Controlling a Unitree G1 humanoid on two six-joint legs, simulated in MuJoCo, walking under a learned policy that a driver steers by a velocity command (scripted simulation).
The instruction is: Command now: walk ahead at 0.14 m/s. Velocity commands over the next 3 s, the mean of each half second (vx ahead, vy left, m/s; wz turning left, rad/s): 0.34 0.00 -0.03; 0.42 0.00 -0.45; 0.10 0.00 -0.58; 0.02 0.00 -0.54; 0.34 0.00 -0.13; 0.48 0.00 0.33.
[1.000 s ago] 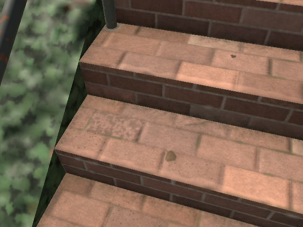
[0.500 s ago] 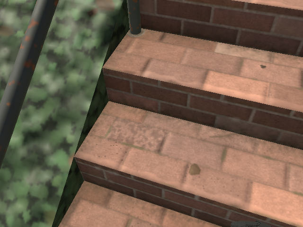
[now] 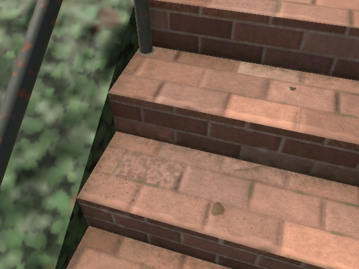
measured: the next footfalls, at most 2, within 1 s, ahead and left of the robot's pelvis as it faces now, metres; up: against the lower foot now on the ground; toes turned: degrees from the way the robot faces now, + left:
right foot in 0.54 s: +0.31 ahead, -0.12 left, +0.18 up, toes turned -4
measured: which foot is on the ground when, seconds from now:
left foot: down 0.00-0.60, up 0.62-1.00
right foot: down 0.00-0.18, up 0.20-0.52, down 0.54-1.00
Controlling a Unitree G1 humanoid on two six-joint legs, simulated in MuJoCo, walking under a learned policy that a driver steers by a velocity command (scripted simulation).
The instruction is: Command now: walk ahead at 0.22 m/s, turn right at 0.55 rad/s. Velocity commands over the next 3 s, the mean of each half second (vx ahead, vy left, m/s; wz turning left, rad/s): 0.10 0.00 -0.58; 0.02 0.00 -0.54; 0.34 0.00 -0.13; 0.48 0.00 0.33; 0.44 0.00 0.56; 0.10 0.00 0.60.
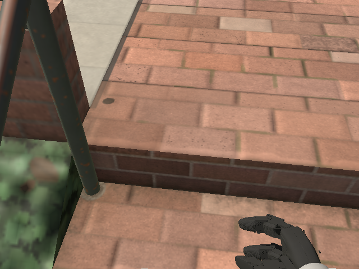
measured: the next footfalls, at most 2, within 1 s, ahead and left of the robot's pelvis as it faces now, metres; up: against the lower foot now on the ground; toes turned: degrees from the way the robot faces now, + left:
left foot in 0.02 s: +0.21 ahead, +0.11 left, +0.18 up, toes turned +2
right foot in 0.66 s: +0.17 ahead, -0.14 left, +0.18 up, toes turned -28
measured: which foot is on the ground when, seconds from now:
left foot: up 0.00-0.00, down 0.02-0.68, up 0.70-1.00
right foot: down 0.00-0.04, up 0.06-0.64, down 0.66-1.00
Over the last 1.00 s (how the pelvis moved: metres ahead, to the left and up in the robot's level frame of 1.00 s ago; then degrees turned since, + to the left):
0.42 -0.02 0.19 -15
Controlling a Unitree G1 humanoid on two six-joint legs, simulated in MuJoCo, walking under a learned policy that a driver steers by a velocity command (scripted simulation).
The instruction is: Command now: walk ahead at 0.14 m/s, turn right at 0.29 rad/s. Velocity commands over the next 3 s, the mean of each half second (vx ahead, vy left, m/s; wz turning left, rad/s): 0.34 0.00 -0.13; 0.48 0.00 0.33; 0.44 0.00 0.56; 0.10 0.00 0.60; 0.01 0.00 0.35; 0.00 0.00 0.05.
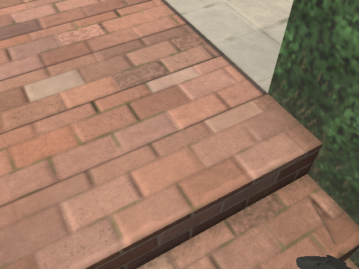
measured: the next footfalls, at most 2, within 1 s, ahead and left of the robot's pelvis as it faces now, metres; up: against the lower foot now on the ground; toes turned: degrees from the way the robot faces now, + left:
left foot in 0.08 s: -0.02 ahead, +0.14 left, +0.00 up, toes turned +1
right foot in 0.56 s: +0.38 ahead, -0.10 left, +0.18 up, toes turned -10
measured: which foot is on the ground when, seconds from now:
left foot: up 0.00-0.06, down 0.08-0.60, up 0.62-1.00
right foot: down 0.00-0.10, up 0.12-0.54, down 0.56-1.00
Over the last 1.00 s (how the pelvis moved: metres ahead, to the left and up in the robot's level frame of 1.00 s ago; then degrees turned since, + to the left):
0.19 0.01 0.17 -34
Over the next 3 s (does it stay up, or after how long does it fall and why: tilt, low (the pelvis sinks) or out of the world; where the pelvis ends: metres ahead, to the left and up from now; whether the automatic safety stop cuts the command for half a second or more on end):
stays up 0.77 0.07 0.36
